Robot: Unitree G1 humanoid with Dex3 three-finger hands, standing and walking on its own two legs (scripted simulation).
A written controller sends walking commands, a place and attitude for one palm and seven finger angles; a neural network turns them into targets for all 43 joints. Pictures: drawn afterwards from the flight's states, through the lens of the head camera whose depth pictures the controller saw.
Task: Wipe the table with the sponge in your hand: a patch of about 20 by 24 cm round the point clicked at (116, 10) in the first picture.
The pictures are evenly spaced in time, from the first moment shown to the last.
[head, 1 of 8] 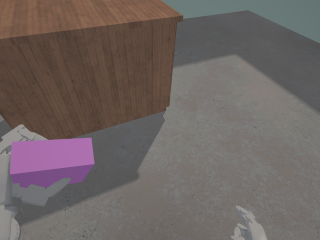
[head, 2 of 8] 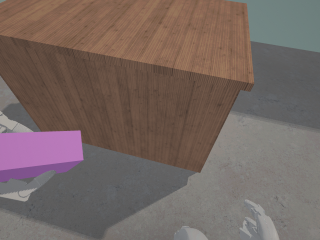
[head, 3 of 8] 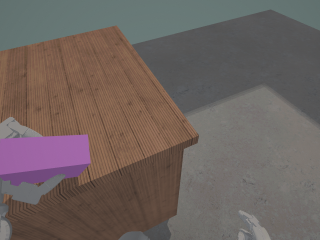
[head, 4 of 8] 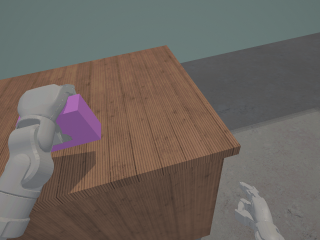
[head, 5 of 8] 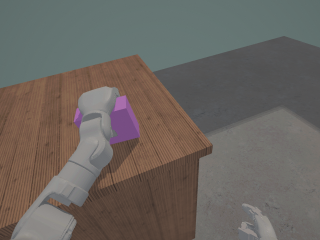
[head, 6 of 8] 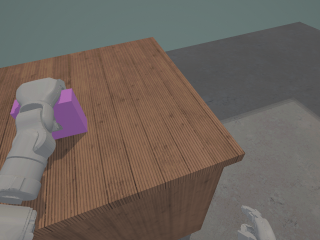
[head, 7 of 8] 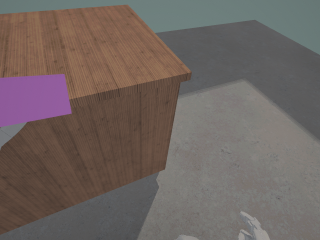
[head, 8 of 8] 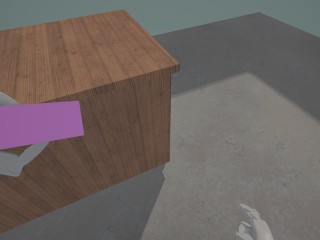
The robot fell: no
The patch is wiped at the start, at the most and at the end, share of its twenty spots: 0.00 1.00 1.00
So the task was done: yes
